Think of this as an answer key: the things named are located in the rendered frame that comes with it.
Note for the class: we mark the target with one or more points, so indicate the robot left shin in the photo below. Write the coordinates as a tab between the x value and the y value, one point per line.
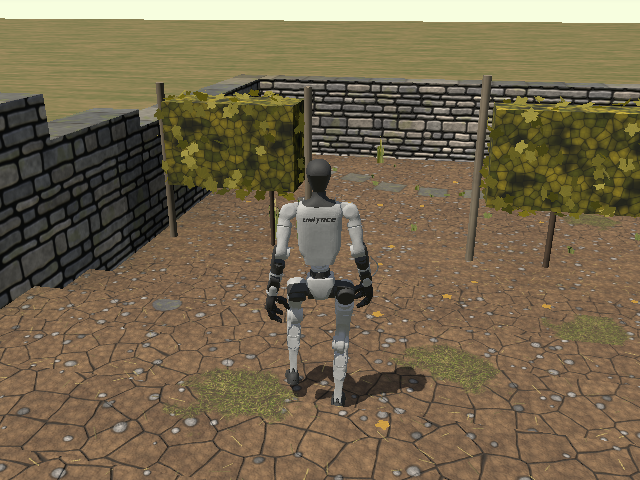
293	341

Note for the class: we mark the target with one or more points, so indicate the right robot forearm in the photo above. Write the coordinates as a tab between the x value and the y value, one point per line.
363	267

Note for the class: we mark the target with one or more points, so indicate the robot left upper arm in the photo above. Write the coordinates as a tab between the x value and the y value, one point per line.
287	212

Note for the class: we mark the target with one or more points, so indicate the left robot forearm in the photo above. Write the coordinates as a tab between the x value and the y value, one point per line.
275	275

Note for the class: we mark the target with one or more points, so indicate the robot left hand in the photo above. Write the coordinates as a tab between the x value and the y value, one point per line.
272	308

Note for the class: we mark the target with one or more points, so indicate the robot right upper arm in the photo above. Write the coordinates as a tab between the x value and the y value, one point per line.
350	211

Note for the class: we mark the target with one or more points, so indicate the robot right hand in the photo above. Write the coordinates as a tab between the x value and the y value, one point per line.
364	291

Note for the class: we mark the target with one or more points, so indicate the right robot foot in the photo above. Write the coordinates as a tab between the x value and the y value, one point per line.
337	400

